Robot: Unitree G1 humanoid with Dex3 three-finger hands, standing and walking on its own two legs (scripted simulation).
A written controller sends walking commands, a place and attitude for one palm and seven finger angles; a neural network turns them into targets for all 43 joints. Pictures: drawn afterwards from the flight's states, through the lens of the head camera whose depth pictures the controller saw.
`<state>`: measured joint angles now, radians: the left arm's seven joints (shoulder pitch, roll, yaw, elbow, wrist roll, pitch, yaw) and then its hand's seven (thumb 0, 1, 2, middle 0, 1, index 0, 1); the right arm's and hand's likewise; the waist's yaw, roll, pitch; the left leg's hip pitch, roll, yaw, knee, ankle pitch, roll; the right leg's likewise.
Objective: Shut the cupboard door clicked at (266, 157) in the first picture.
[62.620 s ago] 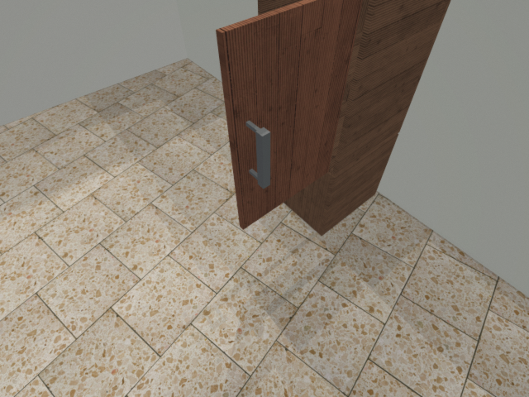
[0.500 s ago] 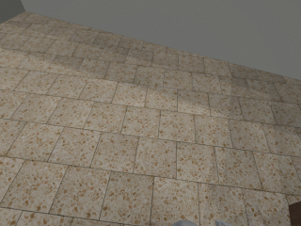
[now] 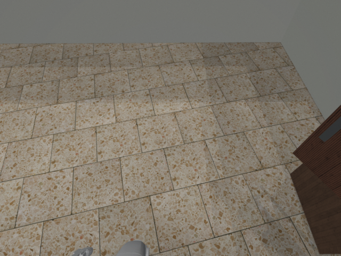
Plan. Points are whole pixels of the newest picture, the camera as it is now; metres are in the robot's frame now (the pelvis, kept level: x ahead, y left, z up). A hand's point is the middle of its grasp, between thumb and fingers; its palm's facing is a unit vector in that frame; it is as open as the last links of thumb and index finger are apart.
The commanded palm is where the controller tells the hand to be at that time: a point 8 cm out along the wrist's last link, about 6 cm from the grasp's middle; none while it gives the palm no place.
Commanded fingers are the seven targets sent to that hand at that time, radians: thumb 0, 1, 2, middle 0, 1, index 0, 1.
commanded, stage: turn to face it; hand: left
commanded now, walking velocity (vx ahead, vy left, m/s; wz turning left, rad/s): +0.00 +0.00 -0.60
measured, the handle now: out of the picture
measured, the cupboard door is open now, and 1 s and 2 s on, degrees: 30 30 30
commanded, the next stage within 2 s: take the last steps up to it in 1.58 s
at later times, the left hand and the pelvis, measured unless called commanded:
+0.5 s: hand (99, 240) +0.17 +0.21 -0.16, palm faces -0.29 -0.93 -0.22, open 7.4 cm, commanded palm none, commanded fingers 0.00 0.90 0.90 -0.20 -0.30 -0.20 -0.30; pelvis +0.01 +0.03 +0.00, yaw -18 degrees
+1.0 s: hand (114, 227) +0.21 +0.18 -0.19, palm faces -0.52 -0.84 -0.19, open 7.4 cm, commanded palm none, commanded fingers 0.00 0.90 0.90 -0.20 -0.30 -0.20 -0.30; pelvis +0.03 +0.05 -0.01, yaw -35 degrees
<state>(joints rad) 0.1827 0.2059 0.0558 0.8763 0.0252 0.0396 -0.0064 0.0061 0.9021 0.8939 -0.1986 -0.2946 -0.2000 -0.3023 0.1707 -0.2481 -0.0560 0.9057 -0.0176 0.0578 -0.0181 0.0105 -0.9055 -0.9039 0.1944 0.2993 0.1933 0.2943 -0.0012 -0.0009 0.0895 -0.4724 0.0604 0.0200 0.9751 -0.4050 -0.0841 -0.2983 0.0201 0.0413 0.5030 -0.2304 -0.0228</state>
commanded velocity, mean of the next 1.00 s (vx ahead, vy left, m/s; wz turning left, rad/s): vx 0.00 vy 0.00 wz -0.60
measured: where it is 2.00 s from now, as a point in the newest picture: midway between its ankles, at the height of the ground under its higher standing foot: outside the picture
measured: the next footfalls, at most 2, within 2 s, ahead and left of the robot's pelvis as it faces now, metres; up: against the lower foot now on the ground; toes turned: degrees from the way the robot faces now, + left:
left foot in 0.14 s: +0.06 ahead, +0.14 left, +0.00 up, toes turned -3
right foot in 0.56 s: -0.01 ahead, -0.10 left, +0.00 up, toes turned -25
